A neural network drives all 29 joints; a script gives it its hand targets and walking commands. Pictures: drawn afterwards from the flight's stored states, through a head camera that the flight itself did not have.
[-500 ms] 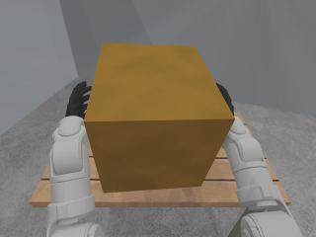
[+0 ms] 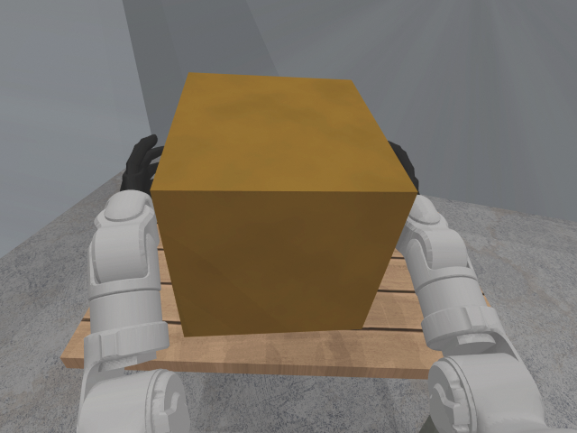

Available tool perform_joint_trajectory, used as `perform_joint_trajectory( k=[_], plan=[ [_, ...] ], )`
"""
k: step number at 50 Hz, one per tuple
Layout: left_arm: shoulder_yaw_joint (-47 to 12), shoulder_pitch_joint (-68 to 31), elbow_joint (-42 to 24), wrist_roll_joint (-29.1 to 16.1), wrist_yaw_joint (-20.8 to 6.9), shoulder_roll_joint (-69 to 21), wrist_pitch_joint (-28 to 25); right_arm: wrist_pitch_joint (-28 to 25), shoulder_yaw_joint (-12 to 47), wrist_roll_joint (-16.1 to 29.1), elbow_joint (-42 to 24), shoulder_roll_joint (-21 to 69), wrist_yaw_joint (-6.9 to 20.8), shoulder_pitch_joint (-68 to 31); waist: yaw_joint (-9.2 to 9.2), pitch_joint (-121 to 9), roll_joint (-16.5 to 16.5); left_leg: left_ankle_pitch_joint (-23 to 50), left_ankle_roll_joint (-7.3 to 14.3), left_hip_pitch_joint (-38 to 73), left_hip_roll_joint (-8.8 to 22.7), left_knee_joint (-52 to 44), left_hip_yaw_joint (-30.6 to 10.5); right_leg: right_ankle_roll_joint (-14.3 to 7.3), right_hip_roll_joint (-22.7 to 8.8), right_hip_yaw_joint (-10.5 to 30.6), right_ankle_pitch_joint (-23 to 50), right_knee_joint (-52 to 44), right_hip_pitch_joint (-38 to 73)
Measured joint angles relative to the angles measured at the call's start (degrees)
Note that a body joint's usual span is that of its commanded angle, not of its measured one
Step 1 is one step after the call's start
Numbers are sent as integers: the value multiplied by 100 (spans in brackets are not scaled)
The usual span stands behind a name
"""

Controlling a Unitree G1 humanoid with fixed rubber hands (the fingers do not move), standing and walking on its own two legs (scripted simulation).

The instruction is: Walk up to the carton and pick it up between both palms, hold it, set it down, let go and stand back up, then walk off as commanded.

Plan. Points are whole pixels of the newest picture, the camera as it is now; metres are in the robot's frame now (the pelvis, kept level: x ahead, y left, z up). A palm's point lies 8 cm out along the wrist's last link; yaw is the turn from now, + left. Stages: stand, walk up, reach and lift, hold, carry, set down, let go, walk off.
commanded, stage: hold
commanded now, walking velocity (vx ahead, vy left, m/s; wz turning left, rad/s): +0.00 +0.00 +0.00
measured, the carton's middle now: (273, 199) +0.41 +0.02 +0.18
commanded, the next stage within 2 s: none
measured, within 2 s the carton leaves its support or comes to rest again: neither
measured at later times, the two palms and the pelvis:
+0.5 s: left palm (140, 197) +0.37 +0.19 +0.22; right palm (396, 198) +0.38 -0.16 +0.21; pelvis +0.02 +0.00 +0.00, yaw +0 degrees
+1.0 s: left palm (141, 200) +0.36 +0.19 +0.22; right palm (399, 198) +0.37 -0.16 +0.21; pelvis +0.02 +0.01 +0.00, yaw +0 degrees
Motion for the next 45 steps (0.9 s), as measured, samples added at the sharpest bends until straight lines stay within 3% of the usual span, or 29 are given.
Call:
perform_joint_trajectory(
  k=[15,45],
  plan=[
    [8,78,-5,6,-46,31,8,18,119,73,31,-11,-74,14,-28,51,18,-105,-1,161,6,26,-31,9,10,-24,-93,-15,190],
    [-213,703,-1226,21,-14,-151,381,384,427,473,-1062,-151,-179,534,-86,186,112,-285,19,321,29,85,36,64,41,55,-150,-127,403]
  ],
)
